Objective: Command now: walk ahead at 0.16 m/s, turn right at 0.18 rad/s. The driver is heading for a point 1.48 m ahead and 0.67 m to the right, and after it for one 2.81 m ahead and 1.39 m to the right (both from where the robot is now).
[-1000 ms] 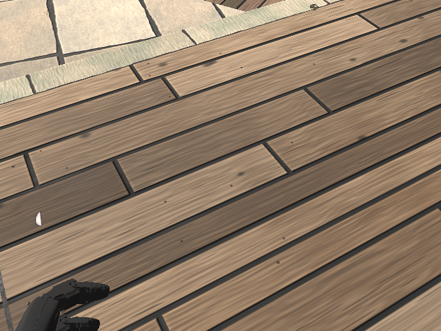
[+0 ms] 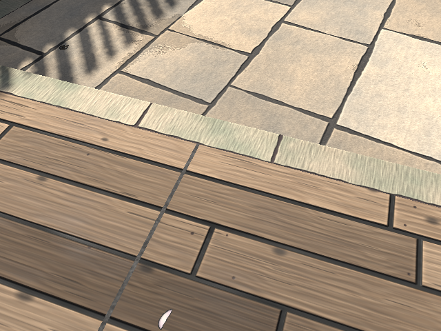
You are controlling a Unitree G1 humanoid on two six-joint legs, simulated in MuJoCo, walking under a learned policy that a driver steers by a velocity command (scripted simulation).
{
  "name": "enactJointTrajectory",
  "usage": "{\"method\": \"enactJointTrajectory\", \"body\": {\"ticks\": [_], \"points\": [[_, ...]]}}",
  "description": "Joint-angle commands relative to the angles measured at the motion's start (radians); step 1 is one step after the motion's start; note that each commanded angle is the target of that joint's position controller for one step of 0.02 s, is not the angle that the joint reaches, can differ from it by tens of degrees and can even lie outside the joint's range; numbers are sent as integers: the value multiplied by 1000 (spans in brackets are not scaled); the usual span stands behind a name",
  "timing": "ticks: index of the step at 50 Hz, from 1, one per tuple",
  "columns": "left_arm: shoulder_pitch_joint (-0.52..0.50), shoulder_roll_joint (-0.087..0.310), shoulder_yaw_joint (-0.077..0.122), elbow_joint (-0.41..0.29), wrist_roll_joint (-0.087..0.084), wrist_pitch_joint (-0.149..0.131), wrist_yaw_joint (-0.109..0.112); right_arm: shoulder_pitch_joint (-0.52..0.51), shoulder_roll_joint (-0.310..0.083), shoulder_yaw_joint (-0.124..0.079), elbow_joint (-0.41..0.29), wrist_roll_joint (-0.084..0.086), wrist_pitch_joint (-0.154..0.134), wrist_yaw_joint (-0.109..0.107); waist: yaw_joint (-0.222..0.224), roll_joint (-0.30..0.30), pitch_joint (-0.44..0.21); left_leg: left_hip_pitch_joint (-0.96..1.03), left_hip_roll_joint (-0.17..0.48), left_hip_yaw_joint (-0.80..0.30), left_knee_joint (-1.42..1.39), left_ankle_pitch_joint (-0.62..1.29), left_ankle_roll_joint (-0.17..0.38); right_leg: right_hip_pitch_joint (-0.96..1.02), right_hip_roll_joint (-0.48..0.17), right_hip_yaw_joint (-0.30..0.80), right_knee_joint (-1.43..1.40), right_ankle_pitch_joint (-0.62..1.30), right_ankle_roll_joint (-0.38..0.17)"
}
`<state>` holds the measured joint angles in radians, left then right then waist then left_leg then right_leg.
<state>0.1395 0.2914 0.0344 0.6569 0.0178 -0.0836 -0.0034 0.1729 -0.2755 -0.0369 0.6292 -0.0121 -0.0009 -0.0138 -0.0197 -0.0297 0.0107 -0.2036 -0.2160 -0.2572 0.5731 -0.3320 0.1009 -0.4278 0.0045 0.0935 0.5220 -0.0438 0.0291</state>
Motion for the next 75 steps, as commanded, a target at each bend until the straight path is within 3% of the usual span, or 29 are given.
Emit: {"method": "enactJointTrajectory", "body": {"ticks": [1, 4, 5, 7, 11, 17, 18, 19, 20, 21, 24, 33, 39, 40, 41, 42, 43, 44, 46, 48, 57, 64, 66, 67, 68, 69, 70, 72, 75], "points": [[-90, 176, 44, -108, 7, -23, -5, 148, -110, -25, -10, -16, -34, 9, -87, -23, -122, -63, 171, -26, 60, 331, -24, 301, -116, 149, -18, 546, -150], [120, 158, 58, -62, -30, 20, -5, 4, -162, -43, -57, -4, -13, -18, 49, -213, -182, -320, 77, 149, 422, -293, -161, 456, -288, 529, -135, 339, -356], [146, 170, 63, -64, -34, 30, -2, -17, -154, -46, -67, 6, 6, -16, 56, -145, -160, -376, 89, 117, 527, -357, -164, 442, -298, 588, -162, 162, -339], [77, 189, 78, -93, -33, 47, 14, -49, -113, -41, -69, 11, 23, -10, 33, -54, -92, -400, 122, 101, 529, -237, -150, 333, -224, 513, -184, -33, -260], [1, 171, 91, -125, -34, 106, 38, -51, -55, -36, -40, 21, 7, -2, 11, -128, -98, -223, 90, 162, 207, -109, -154, 202, -73, 397, -210, -128, -186], [-3, 181, 110, -139, -55, 132, 46, 24, -106, -64, 15, 24, -25, 12, -15, -142, -140, 50, 130, 142, -186, 136, -115, 113, -33, 467, -166, -251, -140], [26, 144, 99, -137, -54, 132, 45, 49, -155, -79, 19, 15, -23, 4, -10, -65, -159, 173, 266, 48, -245, 123, -64, 6, 22, 412, -64, -431, -95], [24, 101, 87, -161, -58, 127, 41, 29, -230, -90, 13, -19, -14, 0, 13, 232, -117, 189, 479, -219, -320, 51, 68, -189, 154, 185, 174, -551, -47], [71, 166, 107, -151, -46, 111, 33, -43, -200, -83, -16, -54, -22, -1, 42, 270, -85, 95, 589, -303, -332, 131, 137, -215, 102, 141, 406, -529, -7], [88, 213, 122, -125, -43, 110, 27, -105, -143, -67, -38, -44, -24, -13, 61, 198, -62, 62, 561, -205, -314, 180, 128, -211, 58, 102, 520, -465, 14], [135, 156, 108, -84, -40, 130, 27, -140, -102, -49, -44, -4, -17, -40, 53, 125, -23, 68, 450, 24, -274, 302, 81, -255, 15, 35, 712, -334, 59], [-17, 92, 60, -186, -43, 130, -10, -35, -195, -84, -5, -5, 15, -24, -35, 161, -55, 189, 510, 254, -255, 545, 125, -192, -99, -115, 401, -281, 90], [31, 112, 82, -177, -40, 163, -24, -51, -200, -100, 23, 54, -9, 11, 27, 170, -79, 115, 523, 371, -77, 572, 22, 109, -33, -180, 25, -213, -24], [103, 143, 98, -153, -30, 160, -12, -5, -164, -87, 52, 59, -15, 17, 61, 84, -114, 20, 468, 416, 56, 523, -36, 296, -4, -146, -117, -40, -70], [174, 250, 122, -155, -25, 150, 10, 3, -111, -61, 26, 17, -21, 21, 72, -151, -176, -261, 378, 460, 319, 114, -122, 573, -208, 131, -121, 417, -151], [115, 296, 114, -180, 3, 131, 17, -4, -83, -41, -3, -19, -21, 19, 48, -312, -262, -459, 279, 385, 557, -372, -182, 581, -472, 371, -85, 642, -381], [136, 180, 80, -170, 14, 112, 8, -65, -156, -63, 24, 6, -9, 13, 127, -127, -301, -424, 309, 266, 653, -351, -183, 505, -434, 262, -109, 563, -394], [97, 119, 52, -133, 15, 96, 4, -58, -135, -57, 37, 34, 3, 11, 85, -108, -236, -397, 328, 240, 616, -297, -167, 432, -355, 141, -120, 419, -328], [-16, 70, 35, -106, -1, 83, 7, 1, -116, -51, 85, 25, 24, -6, 29, -104, -141, -328, 328, 233, 517, -145, -183, 315, -266, 4, -155, 268, -243], [-65, 76, 34, -93, 20, 75, 19, 58, -137, -60, 106, 31, 36, -9, -3, -126, -105, -237, 290, 237, 508, -51, -206, 224, -242, -90, -183, 284, -237], [-56, 120, 67, -43, 8, 99, 48, -3, -97, -51, -4, 30, 61, 8, 43, -74, -22, -345, 346, 283, 367, -77, -195, 317, -365, -110, -235, 58, -277], [-86, 156, 96, -26, -39, 97, 20, 43, -96, -69, -61, 40, 86, 42, -7, -74, -83, -158, 291, 379, 76, -5, -98, 356, -378, -242, -57, 247, -172], [-59, 101, 89, -7, -47, 92, 7, 258, -168, -112, 12, 55, 78, 19, -78, 75, -149, 169, 246, 304, -75, -2, 17, 127, -265, -327, 207, -258, -81], [-151, 26, 64, -78, -12, 79, 6, 366, -336, -155, 23, 63, 54, 6, -107, 378, -87, 348, 501, -232, -222, -180, 206, -326, -80, -361, 594, -633, 17], [-248, 56, 65, -120, -22, 47, 0, 359, -304, -132, -11, 40, 0, 27, -145, 268, -106, 351, 599, -582, -400, -549, 318, -522, 7, -56, 734, -631, 1], [-286, 106, 78, -128, -58, 17, -16, 300, -247, -111, -10, 33, -34, 30, -123, 199, -16, 320, 606, -522, -449, -630, 281, -587, -42, 1, 725, -536, -37], [-248, 129, 87, -114, -59, -6, -23, 240, -218, -97, -22, 41, -48, 26, -68, 168, 17, 272, 575, -452, -436, -563, 236, -558, -56, 6, 678, -446, -59], [-184, 145, 97, -70, -19, -32, -21, 161, -179, -76, -45, 44, -47, 6, -8, 128, 30, 193, 483, -275, -413, -359, 171, -450, -75, 2, 534, -258, -49], [-187, 104, 86, -46, -16, -40, -26, 204, -184, -71, -48, 31, -52, -16, -11, 100, 19, 154, 410, -167, -411, -174, 149, -354, -26, -28, 384, -75, 3]]}}
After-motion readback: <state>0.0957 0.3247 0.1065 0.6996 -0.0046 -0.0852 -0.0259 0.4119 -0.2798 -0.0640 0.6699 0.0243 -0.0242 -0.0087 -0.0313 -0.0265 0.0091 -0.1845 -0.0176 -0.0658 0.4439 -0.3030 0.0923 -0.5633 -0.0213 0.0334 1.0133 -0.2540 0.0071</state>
